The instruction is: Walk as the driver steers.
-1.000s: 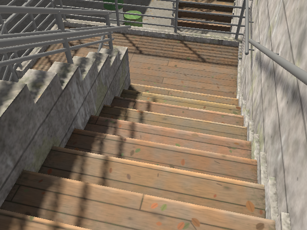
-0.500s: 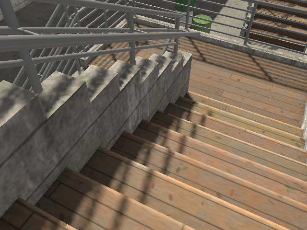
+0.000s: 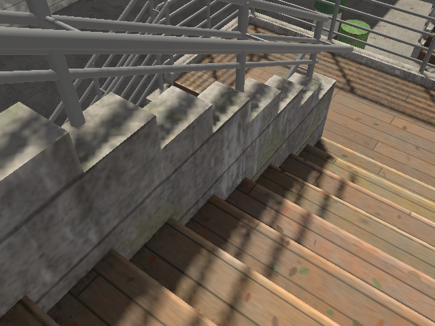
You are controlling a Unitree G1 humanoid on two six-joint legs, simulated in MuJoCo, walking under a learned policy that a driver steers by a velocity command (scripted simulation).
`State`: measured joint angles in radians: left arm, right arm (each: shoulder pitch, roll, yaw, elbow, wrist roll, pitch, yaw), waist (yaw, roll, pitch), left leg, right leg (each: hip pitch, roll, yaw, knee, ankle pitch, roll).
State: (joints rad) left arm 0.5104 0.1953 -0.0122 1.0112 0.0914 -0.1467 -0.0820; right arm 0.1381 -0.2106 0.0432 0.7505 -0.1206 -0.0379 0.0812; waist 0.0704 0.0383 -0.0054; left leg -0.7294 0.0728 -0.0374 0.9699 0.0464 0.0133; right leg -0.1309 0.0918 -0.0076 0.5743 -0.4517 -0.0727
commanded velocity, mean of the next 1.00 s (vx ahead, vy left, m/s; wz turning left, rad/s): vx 0.50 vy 0.00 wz -0.51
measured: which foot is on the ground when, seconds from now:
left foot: up 0.00-0.02, down 0.04-0.48, up 0.50-0.90, down 0.92-1.00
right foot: down 0.00-0.04, up 0.06-0.44, down 0.46-0.94, up 0.96-1.00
